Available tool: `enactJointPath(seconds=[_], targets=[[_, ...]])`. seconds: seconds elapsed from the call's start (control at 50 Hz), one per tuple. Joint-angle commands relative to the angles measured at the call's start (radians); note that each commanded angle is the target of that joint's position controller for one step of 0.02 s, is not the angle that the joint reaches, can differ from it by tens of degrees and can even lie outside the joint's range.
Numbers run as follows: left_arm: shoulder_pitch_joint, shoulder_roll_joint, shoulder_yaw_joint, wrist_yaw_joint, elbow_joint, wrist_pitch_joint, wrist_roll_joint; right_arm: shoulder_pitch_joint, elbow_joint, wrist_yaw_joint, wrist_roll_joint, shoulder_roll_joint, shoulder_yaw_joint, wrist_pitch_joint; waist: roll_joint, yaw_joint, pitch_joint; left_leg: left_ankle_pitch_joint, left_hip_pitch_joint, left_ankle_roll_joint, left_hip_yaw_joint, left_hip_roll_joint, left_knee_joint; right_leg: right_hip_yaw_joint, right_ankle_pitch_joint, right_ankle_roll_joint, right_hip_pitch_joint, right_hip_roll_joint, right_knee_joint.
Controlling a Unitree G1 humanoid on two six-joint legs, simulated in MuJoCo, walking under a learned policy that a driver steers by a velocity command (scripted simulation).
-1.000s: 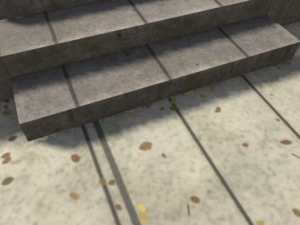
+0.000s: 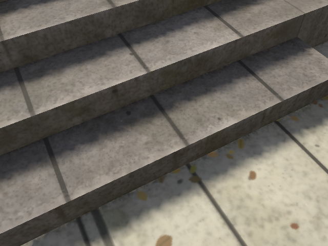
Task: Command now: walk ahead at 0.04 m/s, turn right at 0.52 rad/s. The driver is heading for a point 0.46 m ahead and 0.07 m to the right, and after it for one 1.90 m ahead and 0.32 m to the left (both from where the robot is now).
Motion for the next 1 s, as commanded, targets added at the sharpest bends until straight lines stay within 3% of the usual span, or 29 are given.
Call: enactJointPath(seconds=[0.02, 0.04, 0.06, 0.08, 0.12, 0.14, 0.18, 0.22, 0.3, 0.42, 0.46, 0.5, 0.52, 0.54, 0.56, 0.58, 0.6, 0.62, 0.66, 0.72, 0.78, 0.82, 0.86, 0.9, 0.92, 0.94, 0.96, 0.98, 1.0], targets=[[0.136, 0.122, 0.044, 0.025, -0.041, -0.002, 0.006, -0.080, -0.060, -0.016, 0.024, -0.148, -0.046, -0.005, 0.049, 0.065, -0.113, -0.178, -0.065, 0.085, -0.147, 0.201, -0.067, 0.044, 0.111, -0.062, 0.225, -0.003, -0.208], [0.148, 0.216, 0.068, 0.044, -0.060, -0.003, 0.009, -0.028, -0.056, -0.011, 0.003, -0.081, -0.033, 0.002, -0.229, 0.034, -0.076, -0.322, -0.223, -0.029, -0.002, 0.064, 0.235, 0.355, 0.260, -0.151, 0.269, -0.204, -0.391], [0.128, 0.291, 0.077, 0.043, -0.093, -0.020, 0.034, -0.126, -0.113, -0.021, -0.005, -0.092, -0.039, -0.001, -0.325, 0.063, -0.012, -0.508, -0.367, -0.059, -0.094, -0.093, 0.436, 0.639, 0.248, -0.314, 0.152, -0.360, -0.501], [0.090, 0.244, 0.065, 0.041, -0.106, -0.052, 0.048, -0.168, -0.119, -0.024, -0.006, -0.120, -0.049, -0.001, -0.211, 0.056, -0.013, -0.464, -0.372, -0.044, -0.207, -0.071, 0.570, 0.587, 0.189, -0.305, 0.128, -0.318, -0.511], [0.019, 0.187, 0.055, 0.041, -0.120, -0.088, 0.000, -0.086, -0.073, -0.018, -0.001, -0.147, -0.068, -0.005, -0.122, 0.001, -0.047, -0.258, -0.409, -0.022, -0.244, -0.034, 0.568, 0.503, -0.147, -0.198, 0.186, -0.233, -0.523], [0.011, 0.169, 0.046, 0.042, -0.119, -0.094, -0.014, -0.079, -0.064, -0.016, -0.009, -0.158, -0.074, -0.012, -0.126, -0.001, -0.042, -0.190, -0.432, -0.023, -0.248, -0.029, 0.553, 0.506, -0.213, -0.181, 0.208, -0.223, -0.539], [0.046, 0.148, 0.036, 0.050, -0.115, -0.100, -0.008, -0.099, -0.067, 0.001, -0.002, -0.142, -0.074, -0.036, -0.129, 0.002, -0.053, -0.099, -0.421, -0.027, -0.246, -0.038, 0.503, 0.487, -0.197, -0.170, 0.245, -0.195, -0.559], [0.084, 0.158, 0.039, 0.058, -0.111, -0.108, -0.004, -0.131, -0.068, 0.013, -0.001, -0.129, -0.071, -0.061, -0.120, 0.019, -0.065, -0.032, -0.408, -0.037, -0.245, -0.048, 0.400, 0.457, -0.112, -0.167, 0.294, -0.180, -0.559], [0.104, 0.191, 0.051, 0.061, -0.111, -0.112, -0.013, -0.175, -0.074, 0.031, 0.003, -0.104, -0.059, -0.089, -0.149, 0.037, -0.053, 0.010, -0.300, -0.065, -0.236, -0.074, 0.186, 0.424, -0.043, -0.176, 0.259, -0.148, -0.552], [0.116, 0.210, 0.061, 0.047, -0.120, -0.104, -0.024, -0.207, -0.095, 0.054, 0.023, -0.122, -0.049, -0.124, -0.157, 0.055, -0.043, -0.055, -0.123, -0.058, -0.238, -0.097, 0.005, 0.509, -0.090, -0.191, 0.175, -0.141, -0.498], [0.105, 0.193, 0.055, 0.043, -0.124, -0.100, -0.022, -0.162, -0.083, 0.058, 0.029, -0.139, -0.052, -0.137, -0.164, 0.032, -0.055, -0.043, -0.034, -0.035, -0.230, -0.094, -0.047, 0.536, -0.088, -0.182, 0.166, -0.138, -0.466], [0.105, 0.134, 0.035, 0.041, -0.124, -0.099, -0.017, -0.063, -0.048, 0.055, 0.018, -0.146, -0.057, -0.146, -0.143, -0.018, -0.086, 0.002, 0.150, 0.000, -0.209, -0.071, -0.130, 0.503, -0.069, -0.142, 0.109, -0.085, -0.373], [0.096, 0.081, 0.017, 0.041, -0.129, -0.104, -0.011, 0.039, -0.027, 0.048, 0.006, -0.172, -0.063, -0.149, -0.100, -0.062, -0.136, -0.038, 0.317, 0.038, -0.287, 0.021, -0.125, 0.442, -0.088, -0.103, 0.009, -0.040, -0.233], [0.104, 0.012, -0.004, 0.038, -0.147, -0.113, -0.004, 0.155, -0.008, 0.040, -0.016, -0.228, -0.070, -0.145, 0.099, -0.084, -0.195, -0.204, 0.512, 0.118, -0.537, 0.197, -0.184, 0.284, -0.179, -0.035, -0.184, 0.074, 0.079], [0.111, 0.068, 0.007, 0.042, -0.194, -0.130, -0.033, 0.220, 0.033, 0.053, -0.016, -0.308, -0.095, -0.138, 0.291, -0.068, -0.148, -0.474, 0.540, 0.248, -0.885, 0.340, -0.268, 0.219, -0.258, -0.021, -0.440, 0.101, 0.283], [0.090, 0.152, 0.025, 0.042, -0.173, -0.139, -0.040, 0.182, 0.017, 0.057, 0.004, -0.224, -0.075, -0.139, 0.180, -0.075, -0.053, -0.558, 0.492, 0.254, -0.847, 0.322, -0.285, 0.251, -0.189, -0.016, -0.518, 0.038, 0.387], [0.061, 0.162, 0.029, 0.038, -0.162, -0.143, -0.035, 0.158, 0.009, 0.054, 0.008, -0.169, -0.059, -0.136, 0.150, -0.073, -0.007, -0.477, 0.463, 0.215, -0.729, 0.260, -0.283, 0.241, -0.094, -0.014, -0.537, 0.019, 0.413], [0.046, 0.145, 0.026, 0.034, -0.156, -0.147, -0.024, 0.133, 0.000, 0.052, -0.001, -0.151, -0.050, -0.131, 0.118, -0.059, -0.012, -0.375, 0.435, 0.193, -0.642, 0.217, -0.289, 0.214, -0.027, -0.011, -0.521, -0.003, 0.409], [-0.002, 0.118, 0.020, 0.021, -0.173, -0.155, -0.011, 0.112, 0.001, 0.047, -0.007, -0.124, -0.036, -0.124, 0.110, -0.044, 0.005, -0.180, 0.354, 0.183, -0.524, 0.176, -0.317, 0.178, 0.064, 0.000, -0.480, -0.053, 0.347], [-0.065, 0.067, 0.000, 0.012, -0.209, -0.159, -0.002, 0.138, 0.017, 0.041, 0.007, -0.144, -0.036, -0.120, 0.115, -0.055, 0.004, 0.028, 0.293, 0.198, -0.405, 0.142, -0.351, 0.099, 0.150, 0.037, -0.436, -0.069, 0.217], [-0.159, 0.026, -0.019, 0.000, -0.245, -0.166, -0.008, 0.172, 0.030, 0.035, 0.014, -0.167, -0.036, -0.111, 0.108, -0.082, 0.005, 0.139, 0.241, 0.180, -0.304, 0.108, -0.350, 0.053, 0.284, 0.044, -0.327, -0.048, 0.000], [-0.204, 0.029, -0.020, -0.010, -0.260, -0.167, -0.016, 0.207, 0.040, 0.035, 0.021, -0.182, -0.035, -0.106, 0.110, -0.096, 0.007, 0.149, 0.232, 0.172, -0.286, 0.116, -0.347, 0.034, 0.344, 0.040, -0.254, -0.025, -0.096], [-0.235, 0.046, -0.011, -0.018, -0.281, -0.172, -0.016, 0.236, 0.056, 0.032, 0.026, -0.181, -0.031, -0.094, 0.114, -0.085, 0.021, 0.282, 0.249, 0.153, -0.305, 0.137, -0.303, 0.048, 0.364, 0.024, -0.194, 0.000, -0.167], [-0.190, 0.082, 0.006, -0.022, -0.276, -0.178, -0.008, 0.238, 0.059, 0.027, 0.025, -0.197, -0.035, -0.080, 0.128, -0.040, -0.021, 0.448, 0.300, 0.116, -0.312, 0.139, -0.204, 0.061, 0.356, -0.005, -0.094, 0.027, -0.223], [-0.105, 0.107, 0.020, -0.019, -0.251, -0.180, 0.001, 0.219, 0.050, 0.025, 0.025, -0.202, -0.035, -0.076, 0.122, 0.015, -0.077, 0.562, 0.289, 0.091, -0.297, 0.115, -0.109, 0.050, 0.405, -0.028, 0.043, 0.047, -0.261], [0.038, 0.075, -0.002, -0.009, -0.171, -0.163, 0.104, 0.263, 0.078, 0.037, -0.024, -0.151, -0.025, -0.082, 0.092, 0.047, -0.116, 0.577, 0.223, 0.046, -0.235, 0.034, 0.049, 0.012, 0.445, -0.041, 0.244, 0.047, -0.289], [0.174, 0.130, 0.011, 0.004, -0.161, -0.163, 0.128, 0.285, 0.047, 0.040, -0.021, -0.115, -0.017, -0.088, 0.021, 0.092, -0.237, 0.230, 0.043, 0.018, -0.223, -0.021, 0.277, 0.151, 0.753, -0.062, 0.514, -0.145, -0.210], [0.222, 0.241, 0.036, 0.006, -0.172, -0.151, 0.108, 0.427, 0.020, 0.028, 0.030, -0.009, 0.012, -0.079, -0.267, 0.070, -0.502, -0.535, -0.159, -0.012, -0.165, -0.141, 0.676, 0.489, 1.225, -0.224, 0.805, -0.525, -0.148], [0.224, 0.220, 0.044, 0.013, -0.173, -0.128, 0.041, 0.389, 0.047, 0.011, 0.009, -0.127, -0.021, -0.054, -0.160, 0.100, -0.564, -0.511, -0.147, 0.006, -0.250, -0.132, 0.789, 0.495, 1.243, -0.235, 0.694, -0.465, -0.180]])
Keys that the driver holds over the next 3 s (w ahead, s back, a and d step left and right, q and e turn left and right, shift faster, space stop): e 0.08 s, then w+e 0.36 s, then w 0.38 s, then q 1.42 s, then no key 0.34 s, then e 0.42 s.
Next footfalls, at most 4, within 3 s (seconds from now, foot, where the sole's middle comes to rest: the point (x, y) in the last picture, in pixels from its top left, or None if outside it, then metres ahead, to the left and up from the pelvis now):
0.02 right None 0.04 -0.10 -0.77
0.52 left None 0.21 0.11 -0.77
0.96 right None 0.41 -0.25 -0.77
1.36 left None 0.44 -0.03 -0.77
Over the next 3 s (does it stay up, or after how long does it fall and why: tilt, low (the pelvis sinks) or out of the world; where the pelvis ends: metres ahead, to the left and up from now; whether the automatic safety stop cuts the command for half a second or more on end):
stays up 0.37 -0.11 0.00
